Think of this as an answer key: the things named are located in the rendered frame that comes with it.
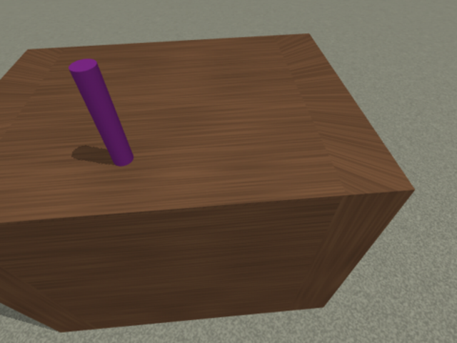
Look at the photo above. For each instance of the can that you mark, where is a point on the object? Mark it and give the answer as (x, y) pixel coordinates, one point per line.
(88, 78)

